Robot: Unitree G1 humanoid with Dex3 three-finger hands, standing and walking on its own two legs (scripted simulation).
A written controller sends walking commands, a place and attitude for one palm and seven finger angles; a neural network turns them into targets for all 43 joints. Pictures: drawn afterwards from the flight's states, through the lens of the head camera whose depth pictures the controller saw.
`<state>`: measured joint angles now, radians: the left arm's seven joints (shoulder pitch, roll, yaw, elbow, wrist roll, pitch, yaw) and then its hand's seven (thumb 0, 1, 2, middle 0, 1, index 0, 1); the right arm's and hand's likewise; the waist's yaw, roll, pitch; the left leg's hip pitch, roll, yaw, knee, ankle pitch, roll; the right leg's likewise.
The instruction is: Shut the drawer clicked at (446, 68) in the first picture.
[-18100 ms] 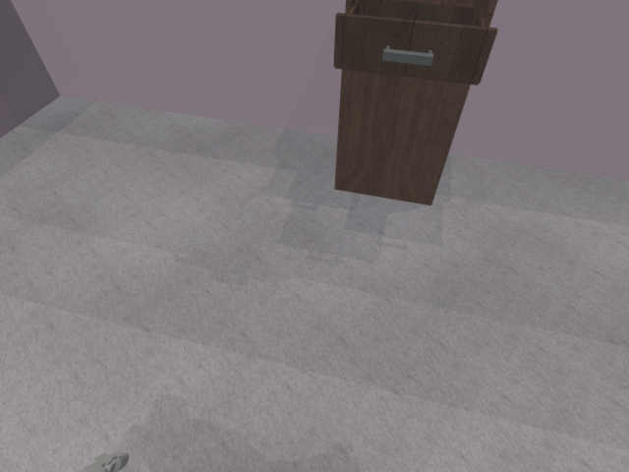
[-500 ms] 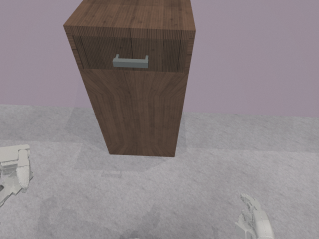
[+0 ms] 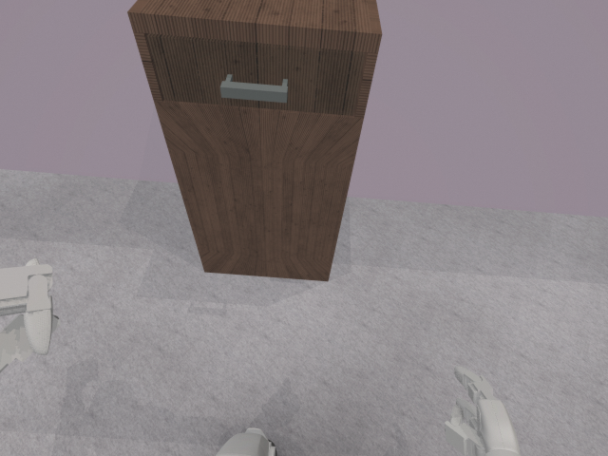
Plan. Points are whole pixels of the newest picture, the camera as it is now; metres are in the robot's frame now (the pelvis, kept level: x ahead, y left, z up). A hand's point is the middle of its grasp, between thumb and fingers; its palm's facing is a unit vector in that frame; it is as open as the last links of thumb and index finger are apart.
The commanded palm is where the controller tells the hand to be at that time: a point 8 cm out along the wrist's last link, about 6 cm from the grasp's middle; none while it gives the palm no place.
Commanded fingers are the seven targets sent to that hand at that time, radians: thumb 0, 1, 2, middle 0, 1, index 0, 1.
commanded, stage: step back with the hand held close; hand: left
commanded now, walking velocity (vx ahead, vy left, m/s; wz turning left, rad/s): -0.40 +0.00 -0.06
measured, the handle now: (256, 86) +0.77 +0.15 +0.06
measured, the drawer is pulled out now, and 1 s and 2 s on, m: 0.00 0.00 0.00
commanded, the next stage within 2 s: stop stepping back and stand still in 0.50 s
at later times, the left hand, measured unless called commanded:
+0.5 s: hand (6, 448) +0.11 +0.21 +0.19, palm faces +0.19 -0.86 -0.47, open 3.3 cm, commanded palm +0.05 +0.27 +0.19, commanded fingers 0.00 0.90 0.90 -1.40 -1.60 -1.40 -1.60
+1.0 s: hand out of the picture -0.03 +0.25 +0.19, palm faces +0.37 -0.85 -0.38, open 3.3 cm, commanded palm -0.07 +0.28 +0.19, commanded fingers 0.00 0.90 0.90 -1.40 -1.60 -1.40 -1.60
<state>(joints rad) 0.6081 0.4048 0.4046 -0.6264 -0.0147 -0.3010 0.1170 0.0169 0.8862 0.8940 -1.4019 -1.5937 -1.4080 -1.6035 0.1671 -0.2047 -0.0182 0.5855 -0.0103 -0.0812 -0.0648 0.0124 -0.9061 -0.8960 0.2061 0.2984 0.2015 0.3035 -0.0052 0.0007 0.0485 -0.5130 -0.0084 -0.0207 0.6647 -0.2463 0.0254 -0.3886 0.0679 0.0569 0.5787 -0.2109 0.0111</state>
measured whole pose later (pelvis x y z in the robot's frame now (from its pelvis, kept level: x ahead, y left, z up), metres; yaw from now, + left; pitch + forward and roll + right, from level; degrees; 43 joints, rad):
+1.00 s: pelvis -0.22 +0.02 +0.01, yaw -5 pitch -2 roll +0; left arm 0.61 0.35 0.35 -0.53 -0.02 -0.23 0.16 0.02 0.88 0.89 -1.40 -1.59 -1.41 -1.60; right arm 0.29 -0.23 -0.01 0.66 -0.01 -0.09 -0.09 0.01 -0.91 -0.90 0.21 0.30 0.20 0.30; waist 0.02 -0.02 -0.07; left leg -0.33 0.01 0.03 0.68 -0.37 0.03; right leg -0.28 -0.02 -0.05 0.52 -0.27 -0.03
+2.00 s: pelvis -0.27 +0.04 +0.01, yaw +1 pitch -1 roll -1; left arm 0.26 0.20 0.00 0.87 0.04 0.05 0.02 0.02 0.90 0.89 -1.09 -1.32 -1.10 -1.30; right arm 0.18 -0.23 0.01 0.91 -0.03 0.01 0.00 0.01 -0.91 -0.90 0.20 0.30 0.20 0.30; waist -0.02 -0.01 0.06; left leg -0.32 -0.01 0.02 0.54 -0.20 0.02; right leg -0.28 0.00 -0.06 0.53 -0.23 -0.02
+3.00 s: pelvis -0.23 +0.02 +0.02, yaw +0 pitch -2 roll +0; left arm 0.21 0.18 0.01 1.15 0.01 -0.01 0.02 0.01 0.91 0.89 -0.20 -0.29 -0.20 -0.30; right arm 0.25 -0.19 -0.01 1.14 -0.02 0.01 -0.03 0.00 -0.91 -0.90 0.20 0.30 0.20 0.30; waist -0.01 0.03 0.06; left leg -0.17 0.02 0.02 0.39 -0.18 0.00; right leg -0.14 0.03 -0.05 0.37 -0.20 -0.04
